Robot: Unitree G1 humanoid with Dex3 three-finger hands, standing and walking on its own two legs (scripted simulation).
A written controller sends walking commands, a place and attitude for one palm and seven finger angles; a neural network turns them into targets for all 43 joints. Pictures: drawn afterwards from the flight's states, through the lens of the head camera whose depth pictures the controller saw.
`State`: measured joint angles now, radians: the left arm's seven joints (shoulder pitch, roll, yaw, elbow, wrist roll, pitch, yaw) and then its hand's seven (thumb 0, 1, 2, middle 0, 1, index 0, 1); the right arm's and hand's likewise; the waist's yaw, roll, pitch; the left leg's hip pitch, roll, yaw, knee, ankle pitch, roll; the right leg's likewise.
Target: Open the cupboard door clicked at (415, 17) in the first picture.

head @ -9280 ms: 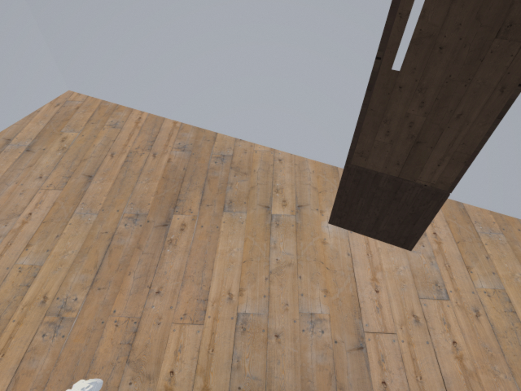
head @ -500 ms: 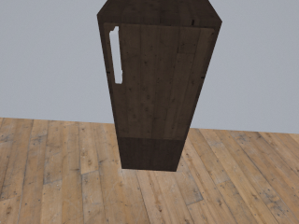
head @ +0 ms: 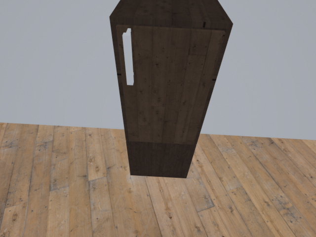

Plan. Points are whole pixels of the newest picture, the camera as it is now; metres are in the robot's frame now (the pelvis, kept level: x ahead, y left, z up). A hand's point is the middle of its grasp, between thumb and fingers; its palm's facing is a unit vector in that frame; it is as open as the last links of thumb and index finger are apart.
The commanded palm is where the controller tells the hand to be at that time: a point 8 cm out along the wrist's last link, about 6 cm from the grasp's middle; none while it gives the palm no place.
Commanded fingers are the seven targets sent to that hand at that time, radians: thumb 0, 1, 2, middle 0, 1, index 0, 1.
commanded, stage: shuffle to correct the standing spot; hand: left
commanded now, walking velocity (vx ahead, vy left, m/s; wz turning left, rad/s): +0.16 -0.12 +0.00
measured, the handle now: (129, 57) +0.63 +0.14 +0.15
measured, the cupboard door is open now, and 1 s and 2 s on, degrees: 0 0 0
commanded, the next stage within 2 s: come to a stop and stand still in 0.62 s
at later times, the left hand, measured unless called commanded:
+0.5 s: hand out of the picture +0.02 +0.12 -0.18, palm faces +0.09 -0.98 -0.20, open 7.3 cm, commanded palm none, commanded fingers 0.00 0.90 0.90 -0.20 -0.30 -0.20 -0.30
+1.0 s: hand out of the picture +0.10 +0.11 -0.18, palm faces +0.05 -0.98 -0.19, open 7.3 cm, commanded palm none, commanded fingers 0.00 0.90 0.90 -0.20 -0.30 -0.20 -0.30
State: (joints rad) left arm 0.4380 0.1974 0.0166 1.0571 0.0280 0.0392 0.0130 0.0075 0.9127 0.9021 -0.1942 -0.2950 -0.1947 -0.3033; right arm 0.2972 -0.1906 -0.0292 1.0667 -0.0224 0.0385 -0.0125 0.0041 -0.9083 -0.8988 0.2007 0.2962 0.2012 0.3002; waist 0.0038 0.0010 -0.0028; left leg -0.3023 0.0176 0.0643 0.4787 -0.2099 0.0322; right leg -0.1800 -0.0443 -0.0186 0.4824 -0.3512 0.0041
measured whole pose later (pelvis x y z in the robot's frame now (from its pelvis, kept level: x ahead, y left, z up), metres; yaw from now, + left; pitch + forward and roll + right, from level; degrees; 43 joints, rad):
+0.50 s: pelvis +0.02 -0.05 -0.01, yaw -1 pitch -1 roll +0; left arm 0.37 0.11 0.06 1.02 0.03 -0.02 0.03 0.02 0.93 0.90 -0.20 -0.30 -0.20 -0.30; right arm 0.37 -0.12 -0.07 1.11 -0.03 0.03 -0.02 0.00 -0.91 -0.90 0.20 0.30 0.20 0.30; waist 0.00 0.03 -0.04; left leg -0.43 0.07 0.06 0.87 -0.42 0.02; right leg -0.26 -0.02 -0.12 0.54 -0.25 -0.05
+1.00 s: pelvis +0.10 -0.06 -0.01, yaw +0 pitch -1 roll +1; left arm 0.29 0.15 0.04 1.06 0.02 0.01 0.03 0.03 0.94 0.90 -0.20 -0.30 -0.20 -0.30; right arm 0.31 -0.09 -0.02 1.11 -0.02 -0.01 -0.05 0.00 -0.91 -0.90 0.20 0.30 0.20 0.30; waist 0.00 -0.03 0.06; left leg -0.21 0.04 0.13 0.54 -0.31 0.00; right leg -0.28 -0.06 -0.07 0.56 -0.21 0.01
